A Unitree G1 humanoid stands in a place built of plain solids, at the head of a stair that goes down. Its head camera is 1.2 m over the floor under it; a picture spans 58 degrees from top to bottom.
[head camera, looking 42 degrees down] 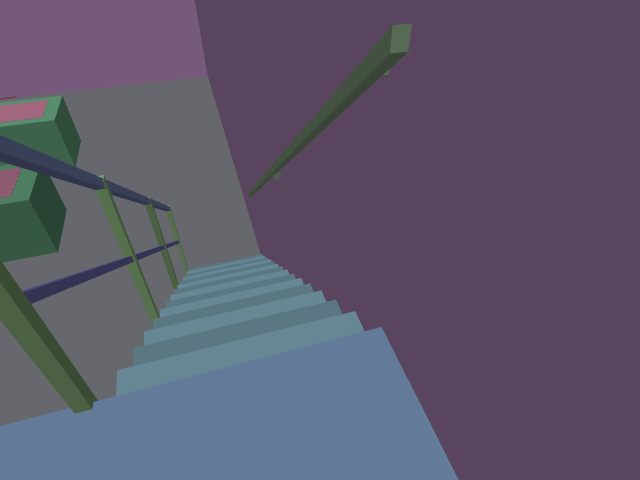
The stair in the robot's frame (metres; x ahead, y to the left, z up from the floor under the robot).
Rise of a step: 0.18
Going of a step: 0.23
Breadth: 0.91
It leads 17 degrees to the left of straight ahead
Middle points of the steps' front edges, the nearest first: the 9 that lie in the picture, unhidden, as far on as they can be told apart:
0.76 0.23 0.00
0.98 0.29 -0.18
1.19 0.36 -0.37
1.41 0.43 -0.55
1.63 0.49 -0.74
1.84 0.56 -0.92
2.06 0.63 -1.10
2.28 0.69 -1.29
2.50 0.76 -1.47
